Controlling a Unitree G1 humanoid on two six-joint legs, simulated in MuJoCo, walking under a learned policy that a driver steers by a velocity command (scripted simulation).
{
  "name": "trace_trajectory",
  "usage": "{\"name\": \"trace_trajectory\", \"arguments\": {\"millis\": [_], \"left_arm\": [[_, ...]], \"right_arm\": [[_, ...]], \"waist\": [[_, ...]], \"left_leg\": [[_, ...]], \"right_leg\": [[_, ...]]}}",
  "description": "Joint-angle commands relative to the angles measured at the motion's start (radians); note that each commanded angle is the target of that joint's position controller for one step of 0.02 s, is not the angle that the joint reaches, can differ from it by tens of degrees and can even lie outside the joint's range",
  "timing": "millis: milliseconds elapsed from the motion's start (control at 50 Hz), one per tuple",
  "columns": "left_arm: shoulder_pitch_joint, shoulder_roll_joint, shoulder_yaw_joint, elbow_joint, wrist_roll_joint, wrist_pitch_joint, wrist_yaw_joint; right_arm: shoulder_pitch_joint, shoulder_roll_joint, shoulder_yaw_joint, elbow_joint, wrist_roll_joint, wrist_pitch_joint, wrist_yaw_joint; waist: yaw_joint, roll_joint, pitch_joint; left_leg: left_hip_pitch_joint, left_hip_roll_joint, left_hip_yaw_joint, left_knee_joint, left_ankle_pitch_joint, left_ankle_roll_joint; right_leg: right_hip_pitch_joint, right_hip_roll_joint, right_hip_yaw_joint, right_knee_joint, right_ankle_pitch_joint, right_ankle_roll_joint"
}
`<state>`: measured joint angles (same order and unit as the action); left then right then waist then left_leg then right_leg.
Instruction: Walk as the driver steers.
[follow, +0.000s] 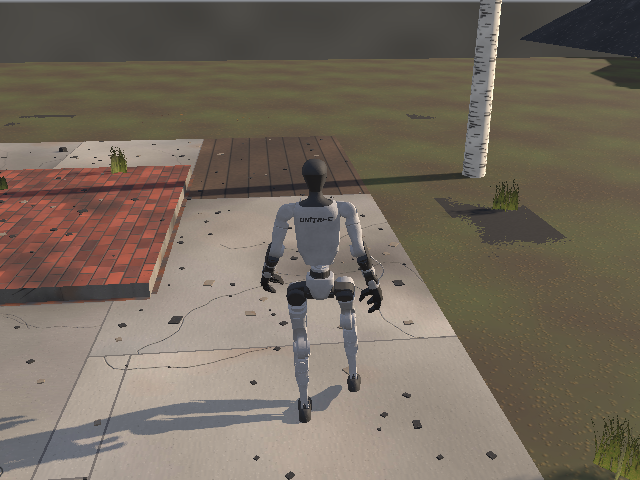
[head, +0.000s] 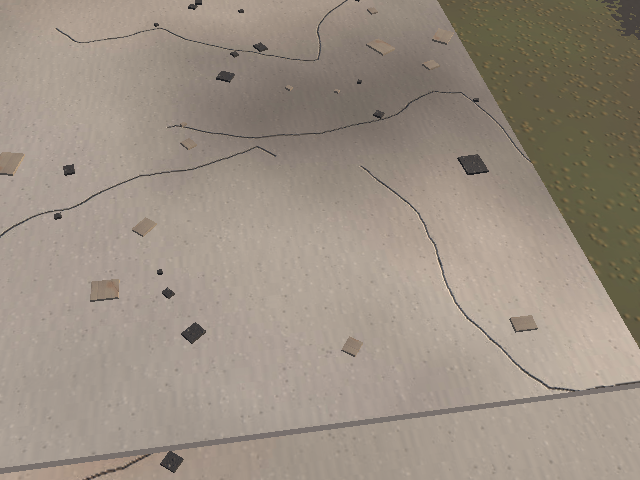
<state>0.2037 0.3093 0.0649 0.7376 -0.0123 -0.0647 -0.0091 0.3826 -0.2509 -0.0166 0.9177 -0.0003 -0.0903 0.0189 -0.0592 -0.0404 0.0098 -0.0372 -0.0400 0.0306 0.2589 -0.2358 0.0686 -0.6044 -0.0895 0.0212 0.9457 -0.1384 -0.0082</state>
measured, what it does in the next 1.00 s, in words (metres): walks ahead: right foot, then left foot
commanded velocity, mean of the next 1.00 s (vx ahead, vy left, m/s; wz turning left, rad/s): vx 0.41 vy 0.00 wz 0.00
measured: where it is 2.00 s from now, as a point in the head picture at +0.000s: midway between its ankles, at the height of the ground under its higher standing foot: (301, 351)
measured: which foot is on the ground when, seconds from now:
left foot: down 0.00-0.26, up 0.28-0.76, down 0.78-1.00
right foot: up 0.00-0.24, down 0.26-0.80, up 0.82-1.00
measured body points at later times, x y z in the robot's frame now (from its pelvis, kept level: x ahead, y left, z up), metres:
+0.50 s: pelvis +0.29 -0.05 +0.00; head +0.31 -0.05 +0.44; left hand +0.36 +0.23 -0.12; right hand +0.42 -0.33 -0.12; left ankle +0.33 +0.12 -0.67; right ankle +0.30 -0.13 -0.75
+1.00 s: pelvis +0.52 +0.02 -0.01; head +0.56 +0.04 +0.44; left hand +0.62 +0.30 -0.15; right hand +0.65 -0.23 -0.12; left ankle +0.60 +0.11 -0.75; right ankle +0.53 -0.14 -0.70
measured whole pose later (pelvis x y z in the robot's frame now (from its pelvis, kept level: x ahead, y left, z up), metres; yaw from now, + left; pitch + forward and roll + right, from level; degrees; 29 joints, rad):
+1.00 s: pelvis +0.52 +0.02 -0.01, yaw +0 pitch +1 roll +0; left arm 0.21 0.30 0.05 0.85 0.00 0.00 0.04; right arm 0.14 -0.24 -0.02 0.84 -0.03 -0.06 0.03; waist 0.00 -0.04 0.06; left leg -0.34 -0.03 0.05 0.41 -0.09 0.07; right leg -0.46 -0.06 0.05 0.91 -0.41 0.05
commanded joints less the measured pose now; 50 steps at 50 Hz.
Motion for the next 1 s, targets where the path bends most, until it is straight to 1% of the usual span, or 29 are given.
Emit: {"name": "trace_trajectory", "arguments": {"millis": [20,100,180,220,240,260,280,300,320,340,360,380,400,420,460,520,580,660,720,760,780,800,820,840,860,880,900,940,1000], "left_arm": [[-0.127,0.017,-0.003,-0.104,0.000,-0.018,-0.007],[-0.261,-0.001,-0.017,-0.148,-0.008,-0.030,-0.029],[-0.311,0.022,-0.014,-0.177,-0.012,-0.042,-0.050],[-0.231,0.065,0.004,-0.161,-0.008,-0.041,-0.048],[-0.108,0.102,0.023,-0.128,-0.008,-0.038,-0.040],[0.061,0.141,0.042,-0.081,-0.006,-0.032,-0.027],[0.225,0.211,0.058,-0.044,0.013,-0.022,-0.013],[0.227,0.217,0.053,-0.029,0.014,-0.026,-0.024],[0.187,0.120,0.031,-0.031,0.001,-0.026,-0.021],[0.109,0.097,0.021,-0.035,-0.001,-0.025,-0.017],[0.050,0.091,0.019,-0.036,0.004,-0.028,-0.019],[0.014,0.072,0.014,-0.039,0.015,-0.033,-0.023],[-0.003,0.056,0.009,-0.036,0.024,-0.038,-0.025],[-0.008,0.054,0.010,-0.029,0.020,-0.044,-0.027],[-0.001,0.066,0.012,-0.005,0.007,-0.057,-0.027],[0.039,0.099,0.020,0.025,0.009,-0.055,-0.012],[0.080,0.120,0.022,0.044,0.003,-0.044,-0.002],[0.167,0.144,0.027,0.091,-0.010,-0.026,0.002],[0.167,0.148,0.028,0.111,-0.003,0.000,0.014],[0.122,0.150,0.025,0.103,-0.001,0.013,0.021],[0.142,0.115,0.010,0.088,0.014,0.012,0.024],[0.290,0.009,-0.025,0.089,0.029,-0.001,0.015],[0.335,0.033,-0.023,0.131,0.012,-0.007,0.011],[0.267,0.124,0.002,0.122,-0.015,-0.004,0.010],[0.184,0.118,0.002,0.099,-0.021,0.005,0.017],[0.139,0.105,0.003,0.094,-0.007,0.019,0.027],[0.139,0.093,0.006,0.095,0.003,0.039,0.035],[0.185,0.047,-0.002,0.114,0.010,0.069,0.045],[0.150,0.027,-0.010,0.109,0.019,0.080,0.056]], "right_arm": [[-0.013,-0.178,-0.035,-0.048,0.003,-0.003,-0.017],[0.055,-0.188,-0.037,-0.025,0.010,0.007,-0.027],[0.077,-0.197,-0.046,-0.008,0.017,0.024,-0.030],[0.061,-0.225,-0.057,-0.015,0.013,0.032,-0.035],[0.045,-0.232,-0.060,-0.020,0.008,0.040,-0.036],[0.031,-0.222,-0.054,-0.032,0.001,0.045,-0.039],[0.063,-0.156,-0.034,-0.065,-0.018,0.039,-0.040],[0.189,-0.044,-0.002,-0.057,-0.003,0.016,-0.026],[0.072,-0.174,-0.032,-0.069,0.026,-0.005,-0.015],[-0.027,-0.199,-0.041,-0.103,0.047,-0.018,-0.010],[-0.074,-0.179,-0.038,-0.114,0.040,-0.025,-0.015],[-0.082,-0.171,-0.043,-0.114,0.027,-0.022,-0.018],[-0.051,-0.158,-0.043,-0.106,0.023,-0.012,-0.017],[-0.029,-0.135,-0.040,-0.102,0.021,-0.001,-0.018],[-0.045,-0.114,-0.035,-0.113,0.012,0.019,-0.023],[-0.167,-0.110,-0.031,-0.161,-0.001,0.020,-0.025],[-0.283,-0.086,-0.020,-0.191,0.001,0.004,-0.013],[-0.398,-0.095,-0.018,-0.234,0.015,-0.006,0.007],[-0.384,-0.125,-0.031,-0.246,0.001,-0.015,0.022],[-0.208,-0.173,-0.057,-0.192,-0.011,-0.021,0.020],[-0.102,-0.232,-0.073,-0.169,-0.022,-0.022,0.012],[-0.035,-0.298,-0.082,-0.163,-0.045,-0.009,0.004],[0.010,-0.227,-0.068,-0.151,-0.023,0.004,0.009],[-0.047,-0.195,-0.057,-0.159,-0.007,0.013,0.013],[-0.136,-0.168,-0.049,-0.170,-0.003,0.016,0.011],[-0.207,-0.133,-0.037,-0.172,-0.006,0.016,0.011],[-0.252,-0.108,-0.030,-0.172,-0.014,0.014,0.011],[-0.302,-0.108,-0.031,-0.160,-0.033,0.010,0.015],[-0.319,-0.124,-0.036,-0.133,-0.030,0.011,0.006]], "waist": [[-0.003,0.105,0.072],[-0.044,0.102,0.113],[-0.017,0.113,0.116],[0.045,0.149,0.033],[0.115,0.159,-0.054],[0.198,0.152,-0.165],[0.219,-0.004,-0.324],[0.133,-0.236,-0.450],[0.172,-0.125,-0.323],[0.151,-0.075,-0.157],[0.117,0.023,-0.082],[0.084,0.030,-0.037],[0.051,0.007,-0.039],[0.035,-0.008,-0.040],[0.022,-0.014,-0.006],[0.050,-0.004,0.043],[0.095,0.004,0.056],[0.138,-0.001,0.065],[0.104,-0.026,0.031],[0.005,-0.032,-0.084],[-0.028,0.028,-0.202],[0.010,0.246,-0.362],[-0.014,0.282,-0.495],[-0.018,0.190,-0.390],[0.010,0.141,-0.256],[0.037,0.093,-0.165],[0.073,0.107,-0.131],[0.114,0.155,-0.121],[0.109,0.163,-0.133]], "left_leg": [[0.018,0.218,-0.145,-0.143,0.311,0.110],[0.011,0.227,-0.107,-0.161,0.298,0.109],[0.140,0.286,-0.105,-0.086,0.458,0.103],[0.192,0.291,-0.096,0.039,0.788,0.084],[0.187,0.270,-0.074,0.188,0.948,0.069],[0.063,0.233,-0.054,0.396,0.917,0.040],[-0.229,0.144,-0.021,0.735,0.524,0.010],[-0.530,-0.038,-0.125,1.013,-0.329,-0.027],[-0.634,0.023,-0.193,1.089,-0.321,-0.016],[-0.667,0.073,-0.152,1.065,-0.227,-0.008],[-0.637,0.120,-0.127,1.010,-0.139,-0.012],[-0.602,0.149,-0.120,0.963,-0.088,-0.021],[-0.547,0.172,-0.128,0.944,-0.058,-0.027],[-0.522,0.182,-0.125,0.916,-0.047,-0.038],[-0.534,0.200,-0.109,0.849,-0.029,-0.063],[-0.610,0.208,-0.094,0.676,0.129,-0.095],[-0.558,0.169,-0.054,0.438,0.314,-0.094],[-0.563,0.136,-0.051,0.304,0.346,-0.076],[-0.517,0.100,-0.054,0.235,0.264,-0.035],[-0.275,0.048,-0.013,0.186,0.316,0.006],[-0.043,0.135,-0.071,0.226,0.632,0.044],[0.370,0.413,-0.408,0.292,0.911,0.224],[0.418,0.471,-0.578,0.233,0.925,0.288],[0.298,0.425,-0.465,0.203,0.814,0.245],[0.160,0.378,-0.364,0.169,0.733,0.206],[0.017,0.336,-0.297,0.125,0.678,0.185],[-0.105,0.307,-0.248,0.085,0.629,0.165],[-0.250,0.266,-0.175,0.029,0.600,0.166],[-0.279,0.248,-0.126,0.010,0.524,0.168]], "right_leg": [[-0.119,-0.005,-0.018,-0.171,0.129,0.028],[-0.047,0.032,-0.053,-0.364,0.242,0.022],[-0.044,0.054,-0.043,-0.445,0.173,-0.031],[0.088,0.103,-0.070,-0.442,0.097,-0.070],[0.247,0.133,-0.094,-0.451,0.089,-0.100],[0.518,0.100,-0.064,-0.445,0.130,-0.138],[0.875,-0.118,0.215,-0.407,0.077,-0.215],[1.081,-0.313,0.706,-0.554,-0.137,-0.356],[0.984,-0.268,0.680,-0.632,-0.243,-0.305],[0.819,-0.234,0.510,-0.664,-0.185,-0.267],[0.671,-0.195,0.410,-0.698,-0.078,-0.248],[0.571,-0.160,0.333,-0.726,0.029,-0.242],[0.511,-0.137,0.287,-0.757,0.070,-0.241],[0.474,-0.129,0.258,-0.785,0.088,-0.250],[0.408,-0.121,0.192,-0.824,0.124,-0.260],[0.397,-0.096,0.122,-0.854,0.148,-0.253],[0.401,-0.054,0.043,-0.850,0.162,-0.211],[0.530,-0.108,0.057,-0.808,0.144,-0.200],[0.644,-0.136,0.063,-0.678,0.373,-0.153],[0.643,-0.078,0.031,-0.464,0.591,-0.100],[0.540,-0.013,-0.007,-0.269,0.448,-0.053],[0.165,0.120,-0.041,0.119,-0.095,0.026],[0.086,0.171,0.097,0.288,-0.551,0.042],[0.044,0.122,0.141,0.346,-0.534,0.034],[0.007,0.074,0.091,0.308,-0.480,0.035],[0.022,0.036,0.067,0.236,-0.417,0.044],[0.105,0.001,0.067,0.162,-0.361,0.049],[0.253,0.006,0.041,0.061,-0.284,0.066],[0.332,0.005,0.028,-0.137,-0.204,0.069]]}}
